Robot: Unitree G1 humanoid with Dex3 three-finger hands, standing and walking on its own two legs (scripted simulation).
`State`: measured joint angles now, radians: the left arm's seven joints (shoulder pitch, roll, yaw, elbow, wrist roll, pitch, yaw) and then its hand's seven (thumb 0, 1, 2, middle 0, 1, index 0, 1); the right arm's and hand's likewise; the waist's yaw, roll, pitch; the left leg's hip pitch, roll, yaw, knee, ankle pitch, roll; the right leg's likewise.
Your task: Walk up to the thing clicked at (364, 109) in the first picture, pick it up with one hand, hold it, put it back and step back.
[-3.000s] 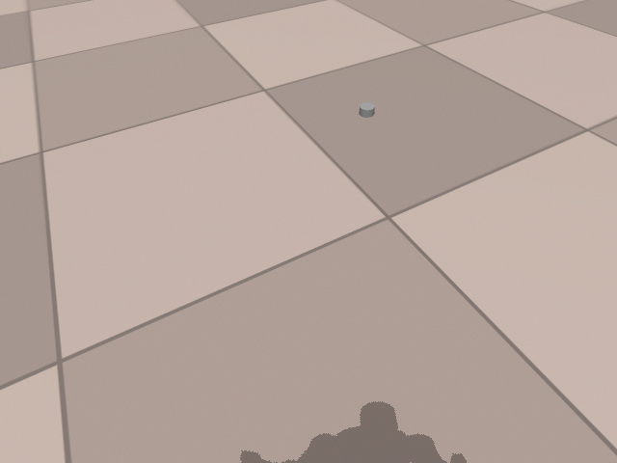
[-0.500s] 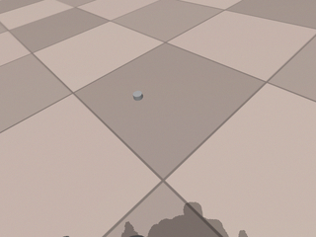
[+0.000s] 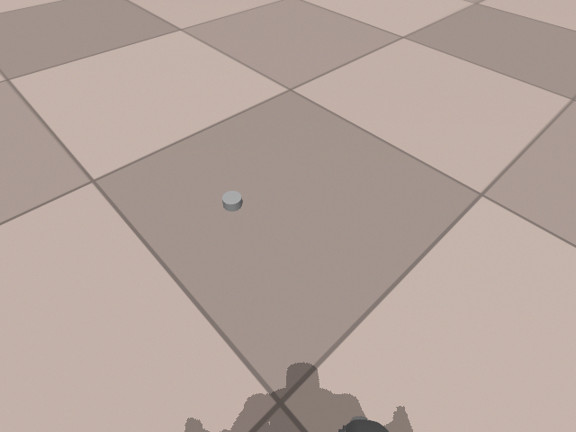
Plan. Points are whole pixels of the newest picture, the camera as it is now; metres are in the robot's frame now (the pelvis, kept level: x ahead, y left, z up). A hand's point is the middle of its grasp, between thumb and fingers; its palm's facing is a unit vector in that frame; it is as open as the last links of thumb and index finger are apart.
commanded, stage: walk up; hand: left
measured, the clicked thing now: (232, 201) +1.24 +0.26 -0.75
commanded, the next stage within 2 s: none
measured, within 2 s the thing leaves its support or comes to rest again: neither
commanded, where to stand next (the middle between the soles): +0.84 +0.03 m, yaw +0 degrees
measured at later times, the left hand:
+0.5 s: hand (157, 352) +0.28 +0.24 -0.12, palm faces +0.02 -0.92 -0.39, open 7.3 cm
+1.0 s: hand (160, 256) +0.49 +0.29 -0.14, palm faces -0.06 -0.93 -0.36, open 7.3 cm
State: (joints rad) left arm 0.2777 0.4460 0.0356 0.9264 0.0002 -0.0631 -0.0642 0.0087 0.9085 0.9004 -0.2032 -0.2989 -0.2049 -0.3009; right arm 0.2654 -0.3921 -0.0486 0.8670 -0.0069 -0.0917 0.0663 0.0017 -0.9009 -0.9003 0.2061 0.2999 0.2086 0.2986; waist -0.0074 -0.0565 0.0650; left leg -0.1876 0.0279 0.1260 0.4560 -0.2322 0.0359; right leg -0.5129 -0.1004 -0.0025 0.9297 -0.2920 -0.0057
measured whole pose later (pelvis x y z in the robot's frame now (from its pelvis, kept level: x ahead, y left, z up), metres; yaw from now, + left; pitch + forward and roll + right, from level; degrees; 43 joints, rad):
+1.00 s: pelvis +0.43 +0.01 +0.00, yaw +1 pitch -2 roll +1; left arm 0.28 0.43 0.04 0.93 0.01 -0.05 -0.07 0.01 0.91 0.90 -0.20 -0.30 -0.21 -0.30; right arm 0.31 -0.41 -0.05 0.86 -0.01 -0.07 0.06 0.00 -0.90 -0.90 0.21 0.30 0.21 0.30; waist -0.02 -0.02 0.07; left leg -0.14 0.02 0.12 0.46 -0.28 0.03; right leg -0.48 -0.11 -0.03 0.71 -0.22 -0.01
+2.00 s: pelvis +0.75 +0.03 -0.02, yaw +1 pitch -3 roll +0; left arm 0.22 0.39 0.03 0.89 0.01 -0.07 -0.02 0.01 0.91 0.90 -0.20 -0.30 -0.21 -0.30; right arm 0.27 -0.41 -0.03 0.90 0.00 -0.01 0.02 0.01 -0.90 -0.90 0.20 0.30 0.21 0.30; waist -0.01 0.04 0.12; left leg -0.33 0.02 0.03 0.95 -0.53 0.03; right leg -0.36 -0.03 -0.05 0.63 -0.22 -0.03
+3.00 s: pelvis +0.81 +0.04 +0.01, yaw +1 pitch -3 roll +0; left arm 0.08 0.34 0.00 1.18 0.00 -0.01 -0.01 0.01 0.91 0.90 -0.20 -0.30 -0.21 -0.30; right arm 0.06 -0.36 0.00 1.18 -0.01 -0.01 0.01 0.00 -0.90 -0.90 0.20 0.30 0.21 0.30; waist 0.00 0.01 0.05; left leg -0.13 0.03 0.04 0.32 -0.15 -0.02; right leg -0.13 -0.03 -0.04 0.31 -0.14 0.01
